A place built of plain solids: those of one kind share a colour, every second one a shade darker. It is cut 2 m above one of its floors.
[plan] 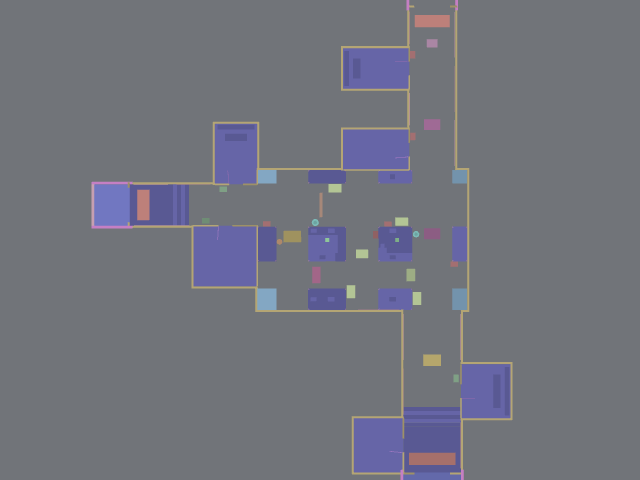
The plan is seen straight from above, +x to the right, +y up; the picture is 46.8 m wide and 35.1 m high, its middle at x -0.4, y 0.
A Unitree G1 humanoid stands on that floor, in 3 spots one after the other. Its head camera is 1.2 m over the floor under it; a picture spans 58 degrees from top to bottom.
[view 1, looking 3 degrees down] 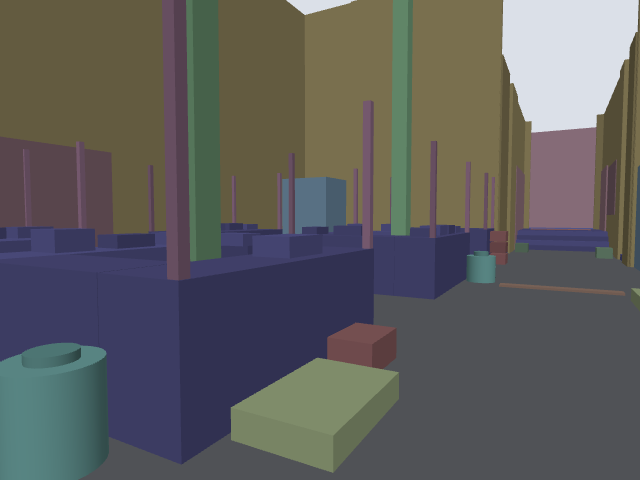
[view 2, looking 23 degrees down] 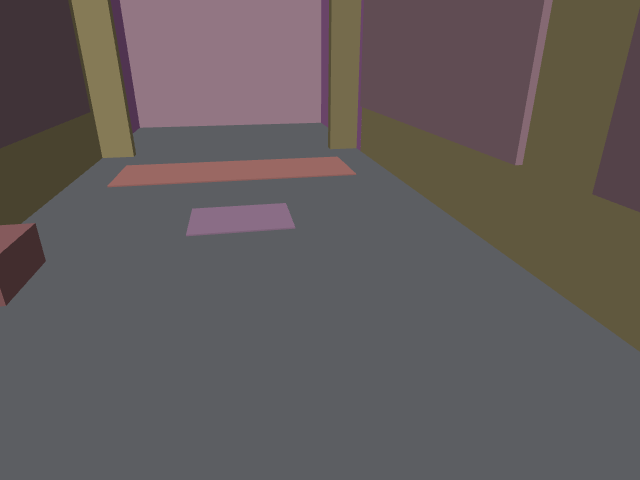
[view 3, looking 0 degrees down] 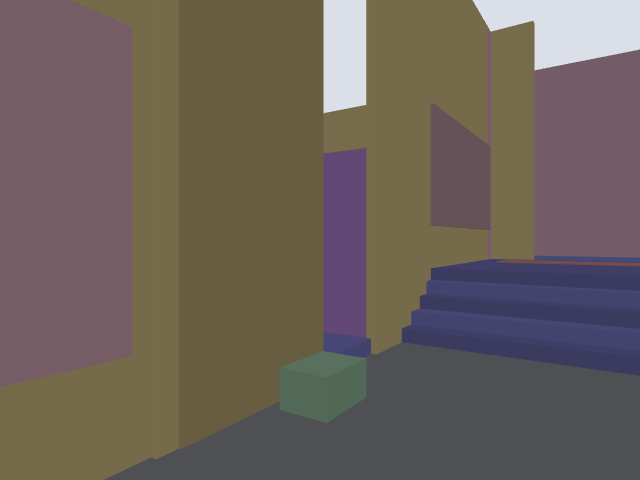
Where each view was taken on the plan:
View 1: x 7.80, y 2.56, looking -151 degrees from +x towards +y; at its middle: piece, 3.53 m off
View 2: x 7.80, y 11.06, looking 79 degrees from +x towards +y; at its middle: ground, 3.07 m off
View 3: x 7.80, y -7.46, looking -56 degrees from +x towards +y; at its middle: wall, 3.66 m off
